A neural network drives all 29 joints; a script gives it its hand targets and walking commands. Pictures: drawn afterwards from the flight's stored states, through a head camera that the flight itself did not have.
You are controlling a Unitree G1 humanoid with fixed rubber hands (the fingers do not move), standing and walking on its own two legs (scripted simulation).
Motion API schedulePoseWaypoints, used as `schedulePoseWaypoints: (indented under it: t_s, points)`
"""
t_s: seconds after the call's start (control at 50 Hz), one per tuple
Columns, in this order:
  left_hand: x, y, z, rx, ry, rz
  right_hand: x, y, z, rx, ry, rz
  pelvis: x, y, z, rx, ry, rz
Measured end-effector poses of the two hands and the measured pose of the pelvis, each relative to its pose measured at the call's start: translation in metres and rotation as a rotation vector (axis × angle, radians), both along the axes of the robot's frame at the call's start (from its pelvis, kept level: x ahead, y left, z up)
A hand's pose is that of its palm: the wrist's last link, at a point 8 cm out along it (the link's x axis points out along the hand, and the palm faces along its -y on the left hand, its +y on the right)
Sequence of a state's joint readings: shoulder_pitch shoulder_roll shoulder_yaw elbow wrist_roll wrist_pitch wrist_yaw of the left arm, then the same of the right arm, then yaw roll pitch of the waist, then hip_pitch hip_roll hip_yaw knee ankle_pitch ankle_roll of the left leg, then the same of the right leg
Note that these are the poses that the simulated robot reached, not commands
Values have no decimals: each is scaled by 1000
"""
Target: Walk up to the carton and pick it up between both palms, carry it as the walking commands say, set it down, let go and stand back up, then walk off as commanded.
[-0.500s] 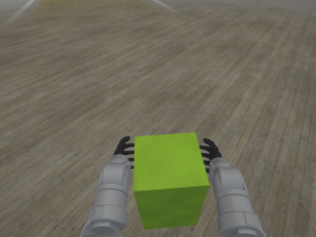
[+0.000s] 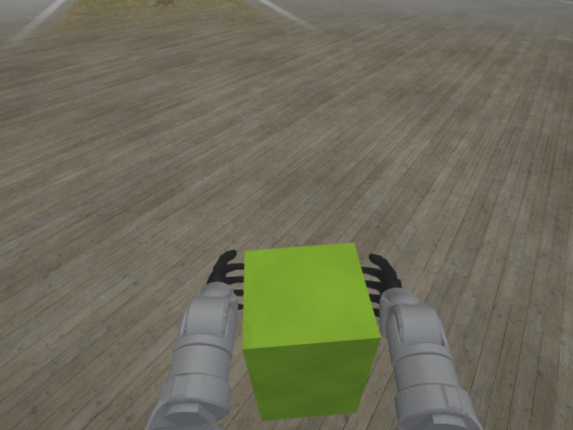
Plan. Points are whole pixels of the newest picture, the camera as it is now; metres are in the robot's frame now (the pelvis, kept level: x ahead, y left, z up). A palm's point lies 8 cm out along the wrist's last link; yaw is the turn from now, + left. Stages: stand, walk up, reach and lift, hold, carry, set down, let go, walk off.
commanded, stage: hold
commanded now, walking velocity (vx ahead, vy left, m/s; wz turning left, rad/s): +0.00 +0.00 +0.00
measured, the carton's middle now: (304, 337) +0.28 -0.01 -0.02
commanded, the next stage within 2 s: carry in 0.52 s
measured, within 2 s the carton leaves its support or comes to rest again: neither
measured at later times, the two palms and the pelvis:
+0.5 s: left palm (218, 296) +0.30 +0.13 +0.06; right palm (391, 302) +0.29 -0.13 +0.06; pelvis +0.01 +0.00 +0.00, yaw +0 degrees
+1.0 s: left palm (339, 307) +0.28 -0.05 +0.07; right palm (544, 364) +0.20 -0.29 +0.07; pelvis -0.04 -0.09 -0.02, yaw -16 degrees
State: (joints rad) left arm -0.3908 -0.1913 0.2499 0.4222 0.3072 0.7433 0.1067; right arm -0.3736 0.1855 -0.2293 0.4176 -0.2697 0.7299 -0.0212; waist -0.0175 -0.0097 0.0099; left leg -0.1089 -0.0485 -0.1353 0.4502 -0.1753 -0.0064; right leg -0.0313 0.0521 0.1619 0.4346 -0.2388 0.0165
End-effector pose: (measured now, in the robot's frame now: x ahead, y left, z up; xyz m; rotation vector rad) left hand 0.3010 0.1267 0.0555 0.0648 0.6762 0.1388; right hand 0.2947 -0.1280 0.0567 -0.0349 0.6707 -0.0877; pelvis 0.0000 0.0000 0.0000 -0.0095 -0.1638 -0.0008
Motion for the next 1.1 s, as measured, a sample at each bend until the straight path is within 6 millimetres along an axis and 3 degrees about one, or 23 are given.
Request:
schedulePoseWaypoints:
  t_s: [0.5, 0.6, 0.68, 0.78, 0.9, 1.1]
  points:
    - [-1, -1, 0, 10, 4, -26, -2, -2, -1, -20, 4, 17, 6, -1, 2, 1, 3, 0]
    - [3, -7, -3, 7, 0, -22, 1, -7, 0, -61, 0, 27, 2, -9, -2, 11, 111, -54]
    - [8, -30, 4, -13, -25, -37, -2, -29, 6, -56, -24, -11, -7, -26, -3, 3, 176, -96]
    - [9, -84, 12, -67, -85, -57, -16, -80, 10, 16, -86, -115, -18, -55, -15, -2, 229, -158]
    - [-11, -146, 11, -57, -46, -188, -65, -138, 7, 49, -53, -259, -27, -79, -12, 37, 252, -197]
    - [-48, -203, 6, -90, -15, -321, -136, -185, 8, 28, -32, -396, -46, -104, -20, 71, 258, -367]
